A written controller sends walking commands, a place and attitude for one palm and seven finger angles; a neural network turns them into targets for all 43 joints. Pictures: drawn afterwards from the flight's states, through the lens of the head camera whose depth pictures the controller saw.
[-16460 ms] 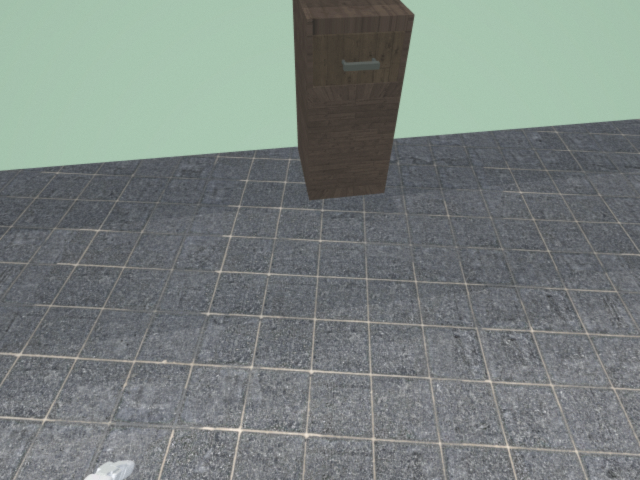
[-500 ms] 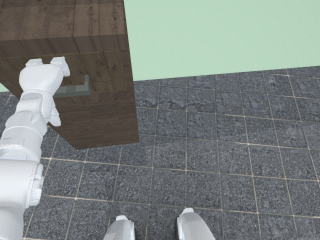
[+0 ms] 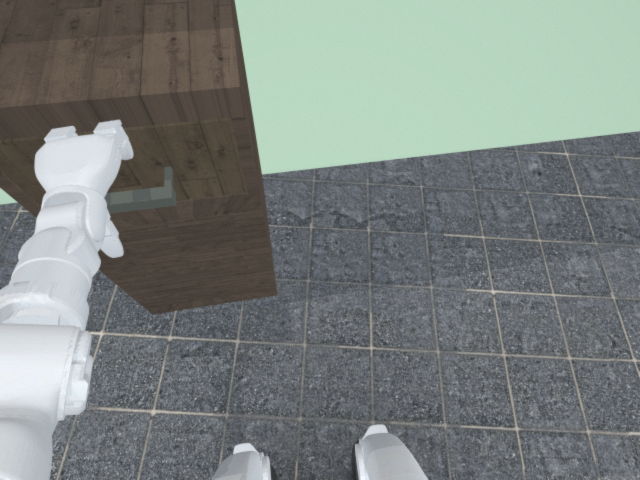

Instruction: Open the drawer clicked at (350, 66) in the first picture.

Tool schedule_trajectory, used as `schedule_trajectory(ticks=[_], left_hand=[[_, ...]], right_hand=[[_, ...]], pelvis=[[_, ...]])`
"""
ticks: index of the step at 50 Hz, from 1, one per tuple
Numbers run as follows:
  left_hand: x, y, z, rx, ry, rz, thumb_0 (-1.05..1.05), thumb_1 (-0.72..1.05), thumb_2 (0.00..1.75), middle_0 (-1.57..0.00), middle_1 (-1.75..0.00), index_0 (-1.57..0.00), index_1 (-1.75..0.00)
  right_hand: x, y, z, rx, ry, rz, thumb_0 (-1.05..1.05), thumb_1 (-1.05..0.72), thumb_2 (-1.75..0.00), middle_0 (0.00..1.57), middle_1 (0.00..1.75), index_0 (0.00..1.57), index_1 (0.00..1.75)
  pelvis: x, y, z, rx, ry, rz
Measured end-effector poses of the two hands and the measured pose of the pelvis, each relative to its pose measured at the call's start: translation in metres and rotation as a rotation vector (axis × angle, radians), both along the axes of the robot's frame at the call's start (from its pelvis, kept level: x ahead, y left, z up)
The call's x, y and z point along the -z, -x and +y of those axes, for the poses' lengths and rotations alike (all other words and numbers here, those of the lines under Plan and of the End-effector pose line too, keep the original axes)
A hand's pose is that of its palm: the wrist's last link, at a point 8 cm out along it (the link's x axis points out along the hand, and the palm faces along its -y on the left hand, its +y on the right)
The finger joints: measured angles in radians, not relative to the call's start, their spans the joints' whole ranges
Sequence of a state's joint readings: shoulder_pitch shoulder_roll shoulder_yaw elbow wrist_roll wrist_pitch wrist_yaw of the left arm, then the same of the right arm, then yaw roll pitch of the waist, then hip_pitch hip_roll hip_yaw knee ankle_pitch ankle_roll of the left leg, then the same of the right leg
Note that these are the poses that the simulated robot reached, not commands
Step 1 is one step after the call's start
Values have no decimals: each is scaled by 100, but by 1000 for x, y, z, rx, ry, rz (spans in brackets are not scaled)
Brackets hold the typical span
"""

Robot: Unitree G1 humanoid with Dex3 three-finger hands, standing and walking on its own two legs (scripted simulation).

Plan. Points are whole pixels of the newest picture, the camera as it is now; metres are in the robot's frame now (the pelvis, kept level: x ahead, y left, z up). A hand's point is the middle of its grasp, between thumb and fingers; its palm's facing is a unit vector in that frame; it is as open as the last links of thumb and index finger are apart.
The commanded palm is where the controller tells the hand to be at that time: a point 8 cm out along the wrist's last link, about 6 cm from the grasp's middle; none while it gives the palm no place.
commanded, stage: move the hooked fingers above the handle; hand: left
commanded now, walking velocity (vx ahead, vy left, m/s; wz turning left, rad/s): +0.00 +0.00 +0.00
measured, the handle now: (130, 189) +0.55 +0.25 -0.05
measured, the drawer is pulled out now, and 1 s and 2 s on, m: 0.00 0.00 0.00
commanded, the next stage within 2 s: lower the fingers behind the handle in 0.10 s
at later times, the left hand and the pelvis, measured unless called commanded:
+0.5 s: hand (119, 200) +0.50 +0.24 -0.01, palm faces -0.04 +0.01 -1.00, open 13.6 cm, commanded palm +0.48 +0.23 +0.03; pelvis +0.00 +0.00 -0.01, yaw +0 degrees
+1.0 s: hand (123, 223) +0.49 +0.25 -0.06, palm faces -0.04 +0.01 -1.00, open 13.8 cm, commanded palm +0.48 +0.23 +0.00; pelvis -0.02 -0.01 -0.04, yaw +1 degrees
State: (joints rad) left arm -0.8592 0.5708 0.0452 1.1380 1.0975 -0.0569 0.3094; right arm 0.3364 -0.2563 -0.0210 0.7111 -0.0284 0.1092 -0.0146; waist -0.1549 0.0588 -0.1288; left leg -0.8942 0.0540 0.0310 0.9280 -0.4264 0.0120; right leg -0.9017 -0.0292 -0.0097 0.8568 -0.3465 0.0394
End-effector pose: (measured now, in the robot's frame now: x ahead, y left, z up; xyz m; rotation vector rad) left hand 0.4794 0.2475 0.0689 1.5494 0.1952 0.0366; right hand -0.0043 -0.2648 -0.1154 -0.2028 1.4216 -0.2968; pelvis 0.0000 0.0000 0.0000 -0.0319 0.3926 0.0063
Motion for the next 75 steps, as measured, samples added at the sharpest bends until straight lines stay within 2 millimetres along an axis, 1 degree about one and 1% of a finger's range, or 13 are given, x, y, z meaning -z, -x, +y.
schedule_trajectory(ticks=[5, 10, 15, 21, 28, 32, 37, 42, 47, 52, 59, 67, 75], left_hand=[[4, 9, 8, 36, -21, 29, 0, -49, 30, -32, -121, -33, -121], [19, 13, 0, 101, 9, 18, 0, -49, 30, -32, -121, -32, -120], [23, 6, -13, 130, 35, -75, 0, -49, 30, -32, -121, -32, -120], [23, -1, -16, 62, 7, -133, 0, -49, 30, -34, -122, -34, -123], [32, 4, -9, -30, -40, 19, 0, -49, 30, -33, -122, -33, -123], [35, 7, -12, 33, -9, 55, 0, -49, 30, -33, -121, -33, -122], [41, 7, -18, 119, 20, -5, 0, -49, 30, -32, -121, -32, -121], [55, 8, -12, 87, 6, -79, 0, -49, 30, -32, -121, -32, -120], [70, 11, -1, 17, -35, -73, 0, -49, 30, -32, -121, -32, -120], [69, 11, -4, 8, -19, -47, 0, -49, 30, -32, -120, -32, -120], [65, 2, -12, 37, 1, -22, 0, -49, 30, -32, -120, -32, -120], [92, 0, -5, 55, -10, -3, 0, -49, 30, -32, -120, -32, -120], [96, 0, -2, 60, -13, -90, 0, -49, 30, -31, -121, -32, -120]], right_hand=[[-1, 5, -7, -8, 20, 18, 1, -91, -89, 20, 30, 20, 30], [-1, 6, -14, -23, 47, 35, 1, -91, -89, 20, 30, 20, 30], [2, 2, -17, -33, 61, 34, 1, -91, -89, 20, 30, 20, 30], [11, 0, -13, -33, 29, 32, 1, -91, -89, 20, 30, 20, 30], [14, 1, -4, -12, -10, 13, 1, -91, -89, 20, 30, 20, 30], [14, 6, -3, -12, 2, 13, 1, -91, -89, 20, 30, 20, 30], [20, 12, -9, -24, 26, 35, 1, -91, -89, 20, 30, 20, 30], [30, 14, -15, -35, 31, 53, 1, -91, -89, 20, 30, 20, 30], [37, 13, -16, -42, 22, 59, 1, -91, -89, 20, 30, 20, 30], [36, 9, -14, -43, 24, 47, 1, -91, -89, 20, 30, 20, 30], [33, 8, -12, -43, 39, 18, 1, -91, -89, 20, 30, 20, 30], [46, 18, -11, -42, 42, 47, 1, -91, -89, 20, 30, 20, 30], [62, 23, -6, -46, 19, 85, 1, -91, -89, 20, 30, 20, 30]], pelvis=[[1, 0, -1, -6, 0, 1], [7, 0, -1, -18, 5, 17], [13, 1, -1, -22, 10, 39], [17, 3, -1, -15, 11, 51], [12, 5, -2, -4, 1, 35], [13, 5, -3, -6, 0, 37], [24, 6, -4, -10, 4, 58], [36, 11, -5, -10, 8, 87], [41, 15, -5, -12, 12, 102], [39, 15, -5, -17, 15, 99], [40, 14, -5, -17, 19, 93], [55, 18, -2, -9, 20, 130], [67, 21, -1, -12, 27, 151]])
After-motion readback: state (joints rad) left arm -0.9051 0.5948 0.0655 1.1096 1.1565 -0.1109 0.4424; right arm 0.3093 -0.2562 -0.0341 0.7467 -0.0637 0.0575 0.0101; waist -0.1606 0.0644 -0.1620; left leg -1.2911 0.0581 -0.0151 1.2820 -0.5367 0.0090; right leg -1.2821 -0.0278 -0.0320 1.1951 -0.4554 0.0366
